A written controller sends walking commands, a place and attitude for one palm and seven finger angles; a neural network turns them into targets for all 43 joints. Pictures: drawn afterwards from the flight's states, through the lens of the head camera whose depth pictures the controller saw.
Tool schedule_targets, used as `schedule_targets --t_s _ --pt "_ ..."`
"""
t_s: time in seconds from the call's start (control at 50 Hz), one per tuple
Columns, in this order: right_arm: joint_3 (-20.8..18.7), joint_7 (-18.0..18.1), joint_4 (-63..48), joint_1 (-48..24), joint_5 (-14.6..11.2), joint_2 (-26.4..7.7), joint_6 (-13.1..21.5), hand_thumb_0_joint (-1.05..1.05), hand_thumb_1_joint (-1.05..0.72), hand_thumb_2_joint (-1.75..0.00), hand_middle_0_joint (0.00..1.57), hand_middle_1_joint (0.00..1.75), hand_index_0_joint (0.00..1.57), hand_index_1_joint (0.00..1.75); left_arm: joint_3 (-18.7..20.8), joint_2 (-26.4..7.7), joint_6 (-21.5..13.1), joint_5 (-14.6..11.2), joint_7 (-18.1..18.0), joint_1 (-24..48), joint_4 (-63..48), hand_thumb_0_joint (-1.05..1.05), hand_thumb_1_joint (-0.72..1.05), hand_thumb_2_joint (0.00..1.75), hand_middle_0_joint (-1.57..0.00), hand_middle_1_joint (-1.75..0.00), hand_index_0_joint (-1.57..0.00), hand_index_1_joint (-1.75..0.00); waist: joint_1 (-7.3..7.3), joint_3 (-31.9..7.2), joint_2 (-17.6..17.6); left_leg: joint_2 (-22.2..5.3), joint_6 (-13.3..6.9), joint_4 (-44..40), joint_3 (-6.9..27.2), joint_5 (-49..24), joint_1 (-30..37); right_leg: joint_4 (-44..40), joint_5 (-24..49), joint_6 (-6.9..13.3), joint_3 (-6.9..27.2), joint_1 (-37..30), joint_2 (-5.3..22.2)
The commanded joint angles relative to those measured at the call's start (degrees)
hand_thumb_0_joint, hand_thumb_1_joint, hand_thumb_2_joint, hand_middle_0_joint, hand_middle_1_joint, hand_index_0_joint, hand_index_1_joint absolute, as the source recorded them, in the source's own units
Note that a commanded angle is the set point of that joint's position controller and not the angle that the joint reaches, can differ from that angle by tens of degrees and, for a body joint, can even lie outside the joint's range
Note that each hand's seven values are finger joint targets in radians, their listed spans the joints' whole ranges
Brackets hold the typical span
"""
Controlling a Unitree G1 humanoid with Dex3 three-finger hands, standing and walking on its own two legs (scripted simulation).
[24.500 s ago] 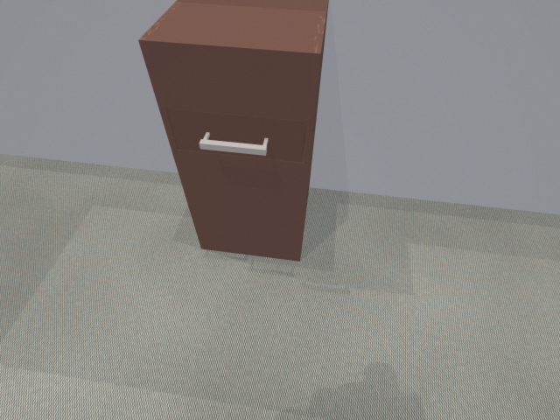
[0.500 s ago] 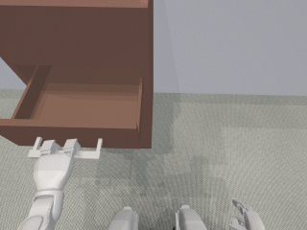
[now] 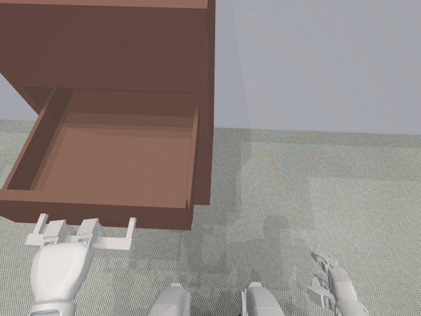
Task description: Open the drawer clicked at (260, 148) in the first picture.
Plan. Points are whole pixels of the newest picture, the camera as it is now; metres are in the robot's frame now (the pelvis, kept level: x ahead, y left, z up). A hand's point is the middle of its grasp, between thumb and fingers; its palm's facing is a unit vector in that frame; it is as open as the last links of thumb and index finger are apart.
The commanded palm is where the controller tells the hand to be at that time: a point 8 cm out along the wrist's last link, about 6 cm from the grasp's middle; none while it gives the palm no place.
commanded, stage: pull the drawer open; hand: left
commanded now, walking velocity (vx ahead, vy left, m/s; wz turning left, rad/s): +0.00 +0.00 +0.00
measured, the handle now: (84, 231) +0.27 +0.26 -0.03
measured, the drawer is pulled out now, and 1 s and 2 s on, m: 0.26 0.30 0.30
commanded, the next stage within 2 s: open the thumb to release the handle in 0.52 s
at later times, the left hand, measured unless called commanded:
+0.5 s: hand (73, 291) +0.17 +0.26 -0.05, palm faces -0.09 -0.04 -1.00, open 5.7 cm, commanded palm +0.12 +0.26 +0.00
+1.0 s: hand (72, 287) +0.17 +0.26 -0.05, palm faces -0.08 -0.04 -1.00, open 9.6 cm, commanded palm +0.16 +0.25 +0.00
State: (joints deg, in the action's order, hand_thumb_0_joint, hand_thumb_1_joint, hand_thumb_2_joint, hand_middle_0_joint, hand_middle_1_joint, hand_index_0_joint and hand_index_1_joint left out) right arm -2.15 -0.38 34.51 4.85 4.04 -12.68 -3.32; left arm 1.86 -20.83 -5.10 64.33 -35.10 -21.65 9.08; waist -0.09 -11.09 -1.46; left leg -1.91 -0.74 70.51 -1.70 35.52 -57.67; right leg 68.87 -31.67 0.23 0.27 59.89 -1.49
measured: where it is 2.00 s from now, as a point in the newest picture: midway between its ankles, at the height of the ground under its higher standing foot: outside the picture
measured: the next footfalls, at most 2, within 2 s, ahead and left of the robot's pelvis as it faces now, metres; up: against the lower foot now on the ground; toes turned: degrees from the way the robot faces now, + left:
none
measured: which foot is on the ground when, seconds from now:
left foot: down 0.00-1.00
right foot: down 0.00-1.00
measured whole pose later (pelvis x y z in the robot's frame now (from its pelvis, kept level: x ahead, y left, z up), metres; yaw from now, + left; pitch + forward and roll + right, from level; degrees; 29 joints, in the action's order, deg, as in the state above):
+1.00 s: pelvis -0.02 -0.01 -0.01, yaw +2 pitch +22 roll -1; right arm -1.2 2.1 34.8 5.1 4.0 -12.7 -3.2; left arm 1.6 -21.0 -4.7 62.4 -33.3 -22.4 7.4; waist -1.9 -10.8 -1.9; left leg -1.0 -0.1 72.8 -0.1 34.7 -60.2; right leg 71.5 -31.7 0.9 -1.2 61.9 -0.6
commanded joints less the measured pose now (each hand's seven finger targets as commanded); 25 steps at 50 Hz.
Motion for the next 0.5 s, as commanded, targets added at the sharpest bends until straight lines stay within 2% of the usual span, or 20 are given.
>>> schedule_targets --t_s 0.0,0.02,0.04,0.06,0.08,0.14,0.16,0.2,0.24,0.28,0.3,0.34,0.36,0.4,0.46,0.48 --pt "-2.43 0.81 -7.44 -2.25 0.51 -7.25 1.99 0.00 -0.90 -0.90 0.20 0.30 0.20 0.30 7.67 -8.47 0.04 -1.40 -3.68 -12.35 -9.88 0.00 0.90 0.90 -0.40 -1.35 -0.40 -1.35 -4.18 -17.79 -2.20 2.62 0.27 -6.97 2.08 -33.89 15.02 -5.60 28.85 2.55 -1.18 -11.60 -1.38" --pt "-2.52 0.66 -7.76 -1.95 0.47 -7.07 2.02 0.00 -0.90 -0.90 0.20 0.30 0.20 0.30 7.95 -8.51 0.07 -1.44 -3.63 -14.03 -9.44 0.00 0.90 0.90 -0.40 -1.35 -0.40 -1.35 -4.39 -17.54 -1.46 2.47 0.34 -6.98 2.29 -34.08 14.99 -5.48 28.74 2.61 -1.55 -11.77 -1.46" --pt "-2.48 0.69 -7.66 -2.45 0.61 -7.19 2.00 0.00 -0.90 -0.90 0.20 0.30 0.20 0.30 6.61 -7.50 -0.15 -1.32 -3.53 -13.27 -10.22 0.00 0.90 0.90 -0.40 -1.35 -0.40 -1.35 -3.72 -17.16 -1.13 2.48 0.27 -6.69 2.29 -33.38 14.65 -5.59 28.38 2.48 -1.29 -10.82 -1.38" --pt "-2.55 0.61 -7.99 -2.19 0.57 -7.03 2.02 0.00 -0.90 -0.90 0.20 0.30 0.20 0.30 7.78 -8.31 -0.34 -1.51 -3.49 -14.35 -10.49 0.00 0.90 0.90 -0.40 -1.35 -0.40 -1.35 -4.35 -17.57 -0.90 2.53 0.24 -6.83 2.24 -33.07 14.50 -5.49 28.34 2.57 -1.40 -11.69 -1.39" --pt "-2.42 0.65 -8.20 -2.58 0.50 -7.12 1.98 0.00 -0.90 -0.90 0.20 0.30 0.20 0.30 7.68 -8.25 -0.41 -1.50 -3.43 -14.29 -10.98 0.00 0.90 0.90 -0.40 -1.35 -0.40 -1.35 -4.33 -17.46 -2.20 2.49 0.33 -6.78 2.62 -33.61 14.30 -4.99 27.34 2.67 -2.04 -11.00 -1.37" --pt "-2.41 0.59 -8.34 -3.05 0.80 -6.96 1.99 0.00 -0.90 -0.90 0.20 0.30 0.20 0.30 6.93 -7.54 -0.98 -1.46 -3.32 -15.32 -11.32 0.00 0.90 0.90 -0.40 -1.35 -0.40 -1.35 -4.00 -16.89 -0.48 2.55 0.19 -6.30 2.40 -31.14 13.64 -5.20 26.03 2.53 -1.56 -9.91 -1.36" --pt "-2.46 0.56 -8.65 -2.96 0.76 -6.86 2.03 0.00 -0.90 -0.90 0.20 0.30 0.20 0.30 7.47 -7.88 -1.05 -1.66 -3.23 -16.06 -11.67 0.00 0.90 0.90 -0.40 -1.35 -0.40 -1.35 -4.39 -17.14 -0.37 2.61 0.17 -6.46 2.39 -30.37 13.33 -5.18 25.63 2.61 -1.75 -10.51 -1.33" --pt "-2.22 0.83 -8.59 -3.71 0.75 -6.72 1.88 0.00 -0.90 -0.90 0.20 0.30 0.20 0.30 8.90 -9.11 -1.58 -1.54 -3.41 -17.13 -11.81 0.00 0.90 0.90 -0.40 -1.35 -0.40 -1.35 -5.08 -17.28 -1.18 2.87 0.25 -6.20 2.32 -30.26 13.02 -4.52 25.50 2.71 -1.27 -10.12 -1.36" --pt "-2.21 0.67 -9.00 -3.94 0.82 -6.75 1.84 0.00 -0.90 -0.90 0.20 0.30 0.20 0.30 7.37 -7.84 -1.62 -1.43 -3.23 -17.46 -12.40 0.00 0.90 0.90 -0.40 -1.35 -0.40 -1.35 -4.62 -16.26 -1.62 2.78 0.25 -6.15 2.44 -29.02 12.67 -4.64 23.61 2.76 -1.51 -8.69 -1.39" --pt "-2.22 0.66 -9.27 -4.09 0.79 -6.78 1.85 0.00 -0.90 -0.90 0.20 0.30 0.20 0.30 7.76 -8.27 -1.65 -1.71 -3.09 -17.13 -13.46 0.00 0.90 0.90 -0.40 -1.35 -0.40 -1.35 -4.59 -16.57 -2.73 2.74 0.11 -5.94 2.61 -28.81 12.59 -4.40 22.74 2.89 -2.18 -8.59 -1.28" --pt "-2.13 0.68 -9.17 -4.28 0.84 -6.55 1.76 0.00 -0.90 -0.90 0.20 0.30 0.20 0.30 8.13 -8.51 -1.87 -1.55 -3.21 -18.20 -12.81 0.00 0.90 0.90 -0.40 -1.35 -0.40 -1.35 -4.97 -16.29 -1.72 2.84 0.25 -5.95 2.50 -28.19 12.44 -4.30 22.06 2.81 -1.86 -8.03 -1.34" --pt "-2.23 0.80 -9.33 -4.36 0.90 -6.53 1.71 0.00 -0.90 -0.90 0.20 0.30 0.20 0.30 7.79 -8.01 -1.94 -1.69 -2.94 -18.56 -12.71 0.00 0.90 0.90 -0.40 -1.35 -0.40 -1.35 -4.57 -15.66 0.39 2.96 0.07 -5.66 2.36 -26.11 11.31 -4.70 21.91 2.72 -1.45 -8.07 -1.38" --pt "-2.32 0.76 -9.51 -4.18 0.85 -6.68 1.77 0.00 -0.90 -0.90 0.20 0.30 0.20 0.30 7.64 -8.11 -2.11 -1.79 -2.84 -17.91 -13.60 0.00 0.90 0.90 -0.40 -1.35 -0.40 -1.35 -4.41 -15.54 -0.09 2.90 0.03 -5.84 2.46 -25.30 11.18 -4.88 21.46 2.78 -1.66 -8.25 -1.22" --pt "-2.02 0.87 -9.68 -4.67 0.68 -6.31 1.65 0.00 -0.90 -0.90 0.20 0.30 0.20 0.30 8.82 -8.84 -2.31 -1.94 -2.89 -20.38 -13.18 0.00 0.90 0.90 -0.40 -1.35 -0.40 -1.35 -5.52 -16.07 -1.36 3.20 0.13 -5.98 2.31 -25.84 11.34 -4.23 20.79 2.92 -1.57 -8.19 -1.29" --pt "-2.20 0.81 -9.99 -4.74 0.53 -6.20 1.53 0.00 -0.90 -0.90 0.20 0.30 0.20 0.30 8.59 -8.63 -2.18 -2.53 -2.38 -21.96 -13.67 0.00 0.90 0.90 -0.40 -1.35 -0.40 -1.35 -5.41 -15.87 -0.24 3.15 -0.08 -5.80 2.08 -25.44 10.77 -4.80 22.05 2.91 -1.24 -9.30 -1.29" --pt "-2.14 0.91 -10.03 -5.15 0.45 -6.25 1.51 0.00 -0.90 -0.90 0.20 0.30 0.20 0.30 9.64 -9.38 -2.19 -2.85 -2.41 -22.05 -14.32 0.00 0.90 0.90 -0.40 -1.35 -0.40 -1.35 -5.81 -16.70 -1.21 3.14 -0.08 -5.96 2.22 -25.85 10.63 -4.34 22.29 3.03 -1.39 -9.89 -1.25"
